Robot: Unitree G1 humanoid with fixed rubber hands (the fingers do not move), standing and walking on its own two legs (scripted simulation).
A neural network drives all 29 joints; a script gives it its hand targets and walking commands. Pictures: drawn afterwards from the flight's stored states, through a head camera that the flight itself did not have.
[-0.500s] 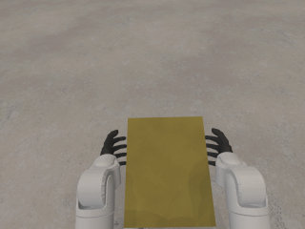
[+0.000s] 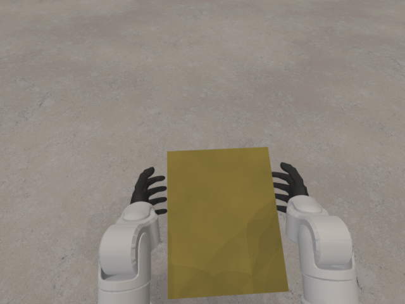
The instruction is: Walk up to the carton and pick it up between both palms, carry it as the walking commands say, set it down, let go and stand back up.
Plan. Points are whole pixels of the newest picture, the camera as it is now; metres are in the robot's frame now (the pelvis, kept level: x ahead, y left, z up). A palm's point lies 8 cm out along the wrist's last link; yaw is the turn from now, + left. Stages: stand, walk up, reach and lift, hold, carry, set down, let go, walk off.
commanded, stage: carry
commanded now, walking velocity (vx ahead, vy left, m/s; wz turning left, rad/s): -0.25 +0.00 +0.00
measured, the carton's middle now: (218, 218) +0.29 +0.01 +0.00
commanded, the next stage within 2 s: none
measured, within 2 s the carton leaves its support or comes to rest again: neither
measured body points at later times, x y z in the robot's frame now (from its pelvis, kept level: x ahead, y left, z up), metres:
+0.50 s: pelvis -0.20 -0.02 -0.01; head -0.20 -0.03 +0.44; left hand +0.09 +0.11 +0.09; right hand +0.08 -0.17 +0.09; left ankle -0.25 +0.12 -0.70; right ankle -0.13 -0.12 -0.74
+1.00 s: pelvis -0.41 -0.02 -0.01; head -0.40 -0.03 +0.44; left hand -0.11 +0.10 +0.09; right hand -0.13 -0.17 +0.07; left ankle -0.28 +0.10 -0.73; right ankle -0.44 -0.12 -0.74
